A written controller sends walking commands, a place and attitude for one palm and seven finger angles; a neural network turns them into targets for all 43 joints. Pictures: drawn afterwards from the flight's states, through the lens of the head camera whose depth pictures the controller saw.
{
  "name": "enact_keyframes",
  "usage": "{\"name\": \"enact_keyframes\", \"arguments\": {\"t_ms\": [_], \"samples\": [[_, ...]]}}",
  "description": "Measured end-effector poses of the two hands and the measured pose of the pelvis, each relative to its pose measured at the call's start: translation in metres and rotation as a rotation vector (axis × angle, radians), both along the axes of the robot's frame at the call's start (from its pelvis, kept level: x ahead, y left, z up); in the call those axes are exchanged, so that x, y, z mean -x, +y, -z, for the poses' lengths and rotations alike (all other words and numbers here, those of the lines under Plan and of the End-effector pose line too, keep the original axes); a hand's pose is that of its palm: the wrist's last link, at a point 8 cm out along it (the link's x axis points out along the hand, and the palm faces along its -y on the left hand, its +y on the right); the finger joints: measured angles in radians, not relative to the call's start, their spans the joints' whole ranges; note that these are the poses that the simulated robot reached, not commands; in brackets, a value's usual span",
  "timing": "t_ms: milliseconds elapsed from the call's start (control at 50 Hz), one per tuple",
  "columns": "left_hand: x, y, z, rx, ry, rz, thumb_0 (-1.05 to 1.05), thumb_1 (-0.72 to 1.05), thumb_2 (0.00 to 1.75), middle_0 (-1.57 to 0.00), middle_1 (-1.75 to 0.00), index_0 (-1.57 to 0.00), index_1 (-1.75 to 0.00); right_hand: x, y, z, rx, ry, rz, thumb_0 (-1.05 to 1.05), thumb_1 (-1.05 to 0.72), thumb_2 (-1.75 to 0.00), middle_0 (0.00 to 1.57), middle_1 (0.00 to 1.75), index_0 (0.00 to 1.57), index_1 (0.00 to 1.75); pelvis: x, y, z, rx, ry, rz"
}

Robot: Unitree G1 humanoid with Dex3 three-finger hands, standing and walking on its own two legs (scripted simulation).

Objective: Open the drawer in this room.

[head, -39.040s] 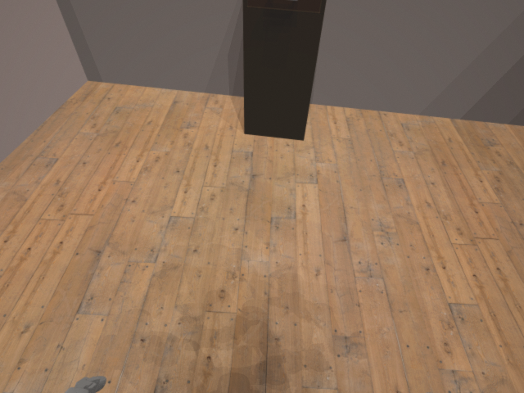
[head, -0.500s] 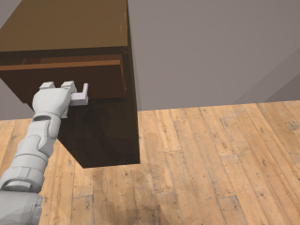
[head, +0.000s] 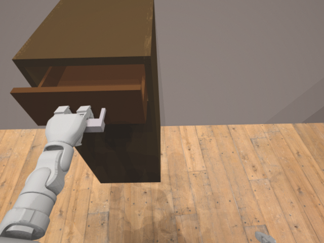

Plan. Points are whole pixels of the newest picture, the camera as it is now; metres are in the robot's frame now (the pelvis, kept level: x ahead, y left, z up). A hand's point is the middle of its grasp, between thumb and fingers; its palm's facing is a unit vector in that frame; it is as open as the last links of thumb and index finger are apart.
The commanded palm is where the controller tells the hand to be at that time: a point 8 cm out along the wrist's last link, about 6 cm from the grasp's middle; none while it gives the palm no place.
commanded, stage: pull the drawer open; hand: left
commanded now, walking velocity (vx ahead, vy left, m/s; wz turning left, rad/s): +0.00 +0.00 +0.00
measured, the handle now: (81, 118) +0.42 +0.25 +0.06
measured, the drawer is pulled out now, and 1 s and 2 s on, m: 0.10 0.23 0.30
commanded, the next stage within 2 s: open the thumb to release the handle in 1.84 s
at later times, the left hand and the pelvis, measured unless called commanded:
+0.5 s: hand (70, 157) +0.31 +0.25 +0.04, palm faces -0.01 -0.06 -1.00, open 5.7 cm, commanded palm +0.27 +0.25 +0.10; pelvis +0.00 -0.01 +0.00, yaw +0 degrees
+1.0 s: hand (62, 186) +0.24 +0.24 +0.04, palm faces +0.01 -0.07 -1.00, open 5.8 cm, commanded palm +0.21 +0.24 +0.10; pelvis +0.00 -0.01 +0.00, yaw +0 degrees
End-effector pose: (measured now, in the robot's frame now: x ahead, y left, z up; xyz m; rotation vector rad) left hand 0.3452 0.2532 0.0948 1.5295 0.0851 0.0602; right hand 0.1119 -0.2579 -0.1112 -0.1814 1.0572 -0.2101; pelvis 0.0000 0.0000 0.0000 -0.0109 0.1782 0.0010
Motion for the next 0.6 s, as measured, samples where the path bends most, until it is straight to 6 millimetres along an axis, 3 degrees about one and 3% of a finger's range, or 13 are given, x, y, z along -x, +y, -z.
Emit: {"name": "enact_keyframes", "arguments": {"t_ms": [600], "samples": [[0.071, -0.004, 0.000, 0.024, -0.013, -0.017, 0.02, 0.67, 0.83, -0.27, -1.35, -0.42, -1.35, -0.048, 0.006, -0.012, -0.005, -0.145, -0.083, 0.01, -0.91, -0.90, 0.20, 0.30, 0.21, 0.30, -0.001, -0.008, -0.002, -0.011, -0.052, 0.002]]}}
